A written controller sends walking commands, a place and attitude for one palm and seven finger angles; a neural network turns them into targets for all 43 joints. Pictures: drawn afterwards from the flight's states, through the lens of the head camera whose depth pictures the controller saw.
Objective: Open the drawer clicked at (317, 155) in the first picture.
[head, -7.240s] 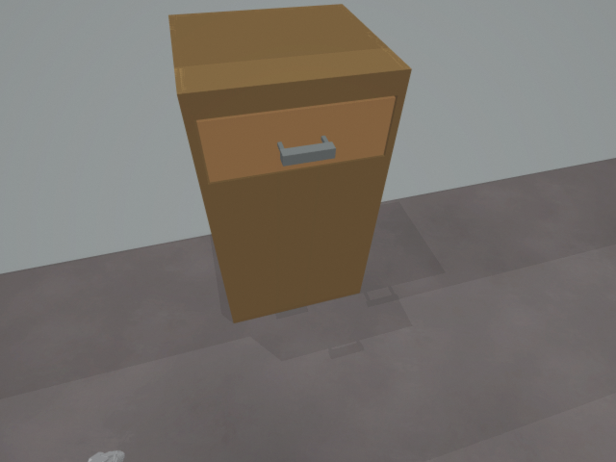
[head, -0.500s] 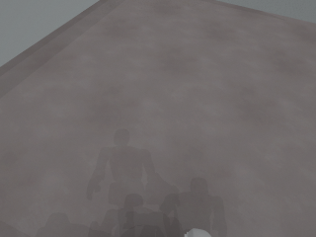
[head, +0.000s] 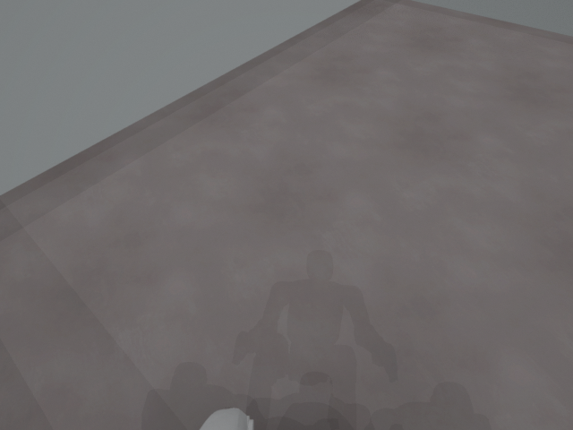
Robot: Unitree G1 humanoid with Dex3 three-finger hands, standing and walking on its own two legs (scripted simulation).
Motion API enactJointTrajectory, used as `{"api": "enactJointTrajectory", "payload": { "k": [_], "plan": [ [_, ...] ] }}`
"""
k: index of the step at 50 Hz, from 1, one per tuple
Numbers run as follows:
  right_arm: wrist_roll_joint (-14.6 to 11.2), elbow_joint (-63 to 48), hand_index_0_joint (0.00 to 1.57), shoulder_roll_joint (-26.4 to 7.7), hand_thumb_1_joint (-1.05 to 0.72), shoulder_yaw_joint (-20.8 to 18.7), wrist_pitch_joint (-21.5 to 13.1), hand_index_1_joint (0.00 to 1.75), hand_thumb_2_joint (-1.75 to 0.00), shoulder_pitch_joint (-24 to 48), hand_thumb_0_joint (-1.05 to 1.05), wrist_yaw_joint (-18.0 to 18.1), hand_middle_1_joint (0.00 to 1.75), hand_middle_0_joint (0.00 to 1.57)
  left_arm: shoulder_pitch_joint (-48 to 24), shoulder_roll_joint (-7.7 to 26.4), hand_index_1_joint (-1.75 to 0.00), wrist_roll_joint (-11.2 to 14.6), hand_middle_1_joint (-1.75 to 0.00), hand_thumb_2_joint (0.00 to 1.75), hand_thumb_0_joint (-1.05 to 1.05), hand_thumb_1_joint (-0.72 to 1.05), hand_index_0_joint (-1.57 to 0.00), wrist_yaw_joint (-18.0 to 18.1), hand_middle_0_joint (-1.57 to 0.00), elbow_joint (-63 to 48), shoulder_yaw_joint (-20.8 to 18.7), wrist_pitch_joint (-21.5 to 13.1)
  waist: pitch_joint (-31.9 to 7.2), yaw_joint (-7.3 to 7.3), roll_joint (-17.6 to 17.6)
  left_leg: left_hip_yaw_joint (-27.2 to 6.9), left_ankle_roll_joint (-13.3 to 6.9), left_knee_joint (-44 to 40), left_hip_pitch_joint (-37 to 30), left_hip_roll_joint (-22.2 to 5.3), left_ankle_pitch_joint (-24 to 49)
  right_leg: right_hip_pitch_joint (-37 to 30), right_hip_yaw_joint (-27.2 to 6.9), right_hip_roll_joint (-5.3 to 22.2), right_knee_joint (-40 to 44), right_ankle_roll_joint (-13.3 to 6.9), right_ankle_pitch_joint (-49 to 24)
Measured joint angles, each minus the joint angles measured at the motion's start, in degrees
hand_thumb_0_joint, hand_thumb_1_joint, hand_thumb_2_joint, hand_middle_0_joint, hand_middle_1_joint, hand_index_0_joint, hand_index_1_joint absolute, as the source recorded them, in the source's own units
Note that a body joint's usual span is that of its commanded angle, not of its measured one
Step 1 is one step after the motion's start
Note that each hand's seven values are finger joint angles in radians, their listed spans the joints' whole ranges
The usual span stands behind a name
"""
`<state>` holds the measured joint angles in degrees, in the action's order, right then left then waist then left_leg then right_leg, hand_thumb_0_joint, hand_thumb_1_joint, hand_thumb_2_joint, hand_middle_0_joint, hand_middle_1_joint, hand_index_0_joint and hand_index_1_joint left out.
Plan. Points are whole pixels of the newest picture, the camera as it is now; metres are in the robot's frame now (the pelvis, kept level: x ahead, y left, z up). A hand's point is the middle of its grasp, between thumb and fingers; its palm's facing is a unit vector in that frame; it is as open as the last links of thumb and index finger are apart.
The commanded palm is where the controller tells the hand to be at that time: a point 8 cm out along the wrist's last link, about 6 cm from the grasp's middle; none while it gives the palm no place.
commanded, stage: turn to face it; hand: left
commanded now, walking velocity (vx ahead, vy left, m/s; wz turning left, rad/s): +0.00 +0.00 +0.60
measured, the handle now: out of the picture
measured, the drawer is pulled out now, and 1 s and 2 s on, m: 0.00 0.00 0.00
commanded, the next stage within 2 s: none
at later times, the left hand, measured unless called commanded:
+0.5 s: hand out of the picture +0.01 +0.26 -0.16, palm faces +0.31 -0.91 -0.27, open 7.4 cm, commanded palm none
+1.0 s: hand out of the picture -0.11 +0.20 -0.17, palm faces +0.60 -0.77 -0.24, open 7.4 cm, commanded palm none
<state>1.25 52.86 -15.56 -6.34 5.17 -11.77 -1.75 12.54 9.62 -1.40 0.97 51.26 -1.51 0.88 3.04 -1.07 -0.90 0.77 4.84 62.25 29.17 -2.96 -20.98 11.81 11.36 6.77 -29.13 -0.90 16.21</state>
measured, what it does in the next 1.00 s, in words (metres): steps on the spot, turning left: left foot, then right foot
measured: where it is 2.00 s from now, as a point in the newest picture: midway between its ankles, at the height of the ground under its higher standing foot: outside the picture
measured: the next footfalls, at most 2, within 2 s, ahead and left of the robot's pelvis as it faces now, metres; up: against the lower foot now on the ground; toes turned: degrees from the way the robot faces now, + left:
left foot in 0.20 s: +0.00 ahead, +0.16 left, +0.00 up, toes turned +14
right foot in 0.60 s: +0.07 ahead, -0.09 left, +0.00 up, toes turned +17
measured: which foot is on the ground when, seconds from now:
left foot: up 0.00-0.18, down 0.20-0.60, up 0.62-1.00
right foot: down 0.00-0.18, up 0.20-0.58, down 0.60-1.00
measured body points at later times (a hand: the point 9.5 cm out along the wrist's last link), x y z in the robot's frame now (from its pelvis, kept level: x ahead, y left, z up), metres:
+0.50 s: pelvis -0.02 +0.03 +0.00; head +0.01 +0.04 +0.44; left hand -0.01 +0.31 -0.14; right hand +0.14 -0.19 -0.14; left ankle -0.03 +0.15 -0.74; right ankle +0.03 -0.11 -0.69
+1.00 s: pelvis -0.04 +0.00 -0.01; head -0.02 +0.03 +0.44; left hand -0.14 +0.24 -0.16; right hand +0.18 -0.17 -0.15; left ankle -0.11 +0.10 -0.72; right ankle +0.03 -0.10 -0.74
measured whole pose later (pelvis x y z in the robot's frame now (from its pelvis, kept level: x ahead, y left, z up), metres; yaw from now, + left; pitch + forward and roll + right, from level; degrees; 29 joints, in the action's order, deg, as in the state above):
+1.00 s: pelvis -0.04 +0.00 -0.01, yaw +37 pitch +0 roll +0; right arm 0.7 52.9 -14.2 -4.8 4.5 -10.1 -2.0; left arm 13.0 12.5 -1.8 0.7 51.0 -2.5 1.5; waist 5.1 0.6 1.3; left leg 4.5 3.6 43.7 20.1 -3.1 -23.5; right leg 14.4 16.7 10.2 -33.6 1.2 17.1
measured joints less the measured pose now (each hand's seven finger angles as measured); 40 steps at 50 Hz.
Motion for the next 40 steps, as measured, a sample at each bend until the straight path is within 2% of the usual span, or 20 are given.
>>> {"api": "enactJointTrajectory", "payload": {
  "k": [6,8,9,10,12,14,16,19,24,27,29,30,31,33,36,38,40],
  "plan": [
    [-0.46,-0.2,0.19,0.78,-0.91,1.2,-0.27,0.3,-0.9,2.66,0.01,0.02,0.3,0.19,1.3,1.82,-0.3,-0.41,-0.3,0.9,0.01,0.91,-0.2,-0.23,-0.2,0.6,-0.69,0.11,1.55,2.18,1.38,2.95,-0.62,-15.1,-7.36,-0.44,-3.75,1.84,3.86,2.81,-3.1,1.13,1.22],
    [-0.56,-0.96,0.19,1.13,-0.91,1.63,-0.96,0.3,-0.9,3.39,0.01,0.05,0.3,0.19,1.8,2.87,-0.3,-0.3,-0.3,0.9,0.01,0.91,-0.2,-0.32,-0.2,1.04,-1.18,0.42,1.67,2.58,1.95,4.19,-1.21,-21.8,-10.47,0.04,-1.46,2.85,5.22,3.97,-5.33,1.95,2.22],
    [-0.58,-1.53,0.19,1.12,-0.91,1.85,-1.46,0.3,-0.9,3.53,0.01,-0.03,0.3,0.19,2.26,3.41,-0.3,-0.1,-0.3,0.9,0.01,0.91,-0.2,-0.37,-0.2,1.19,-1.45,0.62,1.43,2.7,2.08,4.59,-1.64,-26.53,-12.57,0.28,1.99,3.71,5.8,4.57,-7.25,2.49,3.11],
    [-0.51,-1.93,0.19,1.26,-0.91,1.93,-2.15,0.3,-0.9,3.79,0.01,-0.02,0.3,0.19,2.59,4.06,-0.3,0.18,-0.3,0.9,0.01,0.91,-0.2,-0.43,-0.2,1.37,-1.83,0.99,1.23,2.65,2.45,4.28,-2.98,-28.49,-13.03,0.7,5.37,5.28,5.31,5.29,-10.41,3.21,4.2],
    [-0.53,-2.24,0.19,2.24,-0.91,2.37,-3.06,0.3,-0.9,4.55,0.01,0.18,0.3,0.19,2.23,5.56,-0.3,0.32,-0.3,0.9,0.01,0.91,-0.2,-0.25,-0.2,2.12,-2.5,2.4,1.76,2.99,3.85,3.89,-5.04,-26.25,-12.03,1.64,3.46,9.55,-0.45,4.5,-20.35,4.82,11.97],
    [-0.39,-2.46,0.2,2.95,-0.91,2.83,-3.55,0.3,-0.9,4.37,0.01,0.53,0.3,0.2,1.91,6.36,-0.3,0.23,-0.3,0.9,0.01,0.91,-0.2,-0.13,-0.2,2.73,-2.99,3.33,1.41,2.94,3.83,2.96,-5.75,-26.82,-12.3,1.62,2.34,13.26,-4.13,2.49,-29.03,5.52,13.08],
    [-0.25,-2.49,0.2,3.33,-0.91,3.07,-3.56,0.3,-0.9,3.89,0.01,1.0,0.3,0.2,1.27,6.63,-0.3,0.28,-0.3,0.9,0.01,0.91,-0.19,-0.36,-0.2,2.84,-3.25,3.45,0.99,2.53,3.27,1.61,-5.59,-28.87,-12.95,1.72,3.43,15.67,-6.22,1.1,-33.76,6.02,10.57],
    [-0.23,-2.17,0.2,3.46,-0.9,3.34,-3.43,0.3,-0.9,3.25,0.01,1.31,0.3,0.2,0.0,6.53,-0.3,0.4,-0.3,0.9,0.01,0.91,-0.19,-0.73,-0.19,1.89,-3.18,2.91,0.83,2.14,2.62,-0.15,-5.7,-31.89,-13.92,2.39,5.71,17.03,-8.41,-0.06,-34.4,6.59,7.47],
    [-0.05,-1.69,0.2,3.18,-0.9,3.13,-2.95,0.3,-0.9,1.97,0.01,1.24,0.3,0.2,-2.44,5.35,-0.3,0.65,-0.3,0.9,0.01,0.91,-0.19,-0.65,-0.19,-0.03,-2.67,2.56,0.54,1.06,1.43,-2.96,-5.33,-33.46,-13.77,3.6,7.47,14.97,-9.98,-1.77,-26.51,6.81,7.42],
    [0.12,-1.42,0.2,2.73,-0.9,2.7,-2.44,0.3,-0.9,1.2,0.01,1.17,0.3,0.2,-3.69,4.31,-0.3,0.89,-0.3,0.9,0.01,0.91,-0.19,-0.58,-0.19,-1.18,-2.22,2.06,0.44,0.11,0.34,-4.95,-4.54,-32.27,-12.51,4.18,7.5,11.34,-9.97,-3.39,-17.91,6.36,7.53],
    [-0.01,-1.28,0.2,2.3,-0.9,2.31,-2.09,0.3,-0.9,0.52,0.01,1.16,0.3,0.2,-3.99,3.66,-0.3,1.05,-0.3,0.9,0.01,0.91,-0.19,-0.61,-0.19,-2.09,-1.82,1.23,0.18,-0.22,-0.36,-6.32,-3.71,-30.13,-11.0,4.7,6.85,7.39,-9.4,-4.46,-9.22,6.04,3.55],
    [-0.25,-1.29,0.2,1.97,-0.9,2.03,-1.96,0.3,-0.9,0.05,0.01,1.12,0.3,0.2,-3.88,3.35,-0.3,0.9,-0.3,0.9,0.01,0.91,-0.19,-0.58,-0.19,-2.57,-1.59,0.53,-0.11,-0.16,-0.71,-6.93,-3.36,-28.09,-9.76,5.05,6.05,5.62,-8.94,-4.56,-4.99,5.06,1.48],
    [-0.38,-0.99,0.2,1.48,-0.9,1.58,-1.72,0.3,-0.9,0.05,0.01,1.2,0.3,0.2,-4.04,2.64,-0.3,0.62,-0.3,0.9,0.01,0.91,-0.2,-0.46,-0.2,-2.63,-1.31,0.0,0.18,-0.13,-1.71,-7.35,-3.03,-23.87,-8.08,5.07,1.6,5.72,-8.1,-4.84,-5.38,3.28,1.04],
    [-0.28,-0.52,0.2,0.77,-0.9,0.94,-1.06,0.3,-0.9,-0.33,0.01,1.22,0.3,0.2,-3.77,1.53,-0.3,0.38,-0.3,0.9,0.01,0.91,-0.2,-0.32,-0.2,-2.81,-0.5,-0.32,0.46,-0.48,-2.5,-6.19,-2.88,-11.92,-3.98,5.65,-5.09,5.15,-6.19,-4.03,-6.15,0.61,1.39],
    [-0.03,0.14,0.2,0.22,-0.91,0.47,-0.42,0.3,-0.9,-0.85,0.01,0.6,0.3,0.2,-2.48,0.52,-0.3,0.3,-0.3,0.9,0.01,0.91,-0.2,-0.09,-0.2,-2.6,-0.12,0.01,0.27,-0.54,-2.19,-2.92,-2.21,1.57,-0.03,4.51,-3.83,2.87,-4.15,-2.45,-3.79,-0.23,0.66],
    [0.03,0.3,0.2,0.11,-0.91,0.38,-0.23,0.3,-0.9,-1.02,0.01,0.19,0.3,0.2,-1.73,0.31,-0.3,0.22,-0.3,0.9,0.01,0.91,-0.2,-0.04,-0.2,-2.16,0.05,0.17,0.21,-0.72,-1.73,-1.6,-1.58,5.08,0.82,3.1,-1.51,1.72,-2.85,-1.61,-2.27,-0.14,-0.02],
    [-0.03,0.46,0.19,0.19,-0.91,0.39,-0.08,0.3,-0.9,-1.1,0.01,-0.08,0.3,0.2,-1.18,0.3,-0.3,0.12,-0.3,0.9,0.01,0.91,-0.2,-0.03,-0.2,-1.75,0.15,0.25,0.31,-0.82,-1.21,-0.87,-1.04,4.82,0.47,1.79,-0.19,0.91,-1.38,-0.87,-1.2,-0.01,-0.47]
  ]
}}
